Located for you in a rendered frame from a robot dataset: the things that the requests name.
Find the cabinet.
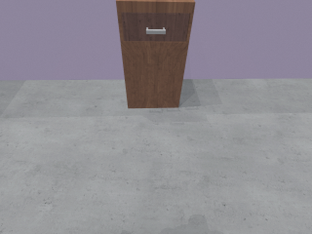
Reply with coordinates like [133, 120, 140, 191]
[116, 0, 196, 109]

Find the drawer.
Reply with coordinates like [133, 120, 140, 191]
[121, 12, 190, 42]

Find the handle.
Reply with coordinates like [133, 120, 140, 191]
[146, 27, 166, 34]

